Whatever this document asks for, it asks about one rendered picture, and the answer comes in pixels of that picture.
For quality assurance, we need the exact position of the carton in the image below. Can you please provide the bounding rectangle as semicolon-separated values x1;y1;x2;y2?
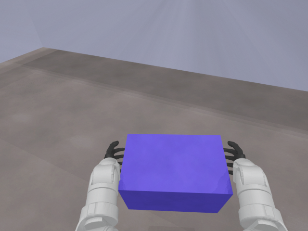
118;134;233;213

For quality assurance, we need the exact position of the right robot forearm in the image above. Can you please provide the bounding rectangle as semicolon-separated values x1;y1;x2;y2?
233;158;288;231

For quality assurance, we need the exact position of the robot right hand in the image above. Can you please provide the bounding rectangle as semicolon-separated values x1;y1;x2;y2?
223;141;246;175

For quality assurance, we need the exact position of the left robot forearm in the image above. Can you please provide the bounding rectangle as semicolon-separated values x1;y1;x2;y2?
75;157;120;231

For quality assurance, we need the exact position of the robot left hand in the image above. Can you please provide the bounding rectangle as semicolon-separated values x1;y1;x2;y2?
104;141;125;172

